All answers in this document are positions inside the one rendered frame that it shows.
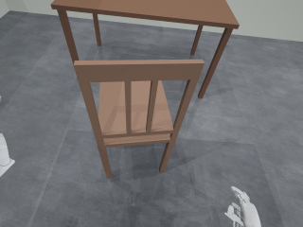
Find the left robot hand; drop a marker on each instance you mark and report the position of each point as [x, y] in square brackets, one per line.
[5, 162]

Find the table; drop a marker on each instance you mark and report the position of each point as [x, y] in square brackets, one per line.
[215, 13]

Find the right robot hand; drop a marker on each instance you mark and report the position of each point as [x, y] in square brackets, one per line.
[246, 215]

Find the chair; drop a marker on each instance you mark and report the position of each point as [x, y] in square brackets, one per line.
[132, 106]

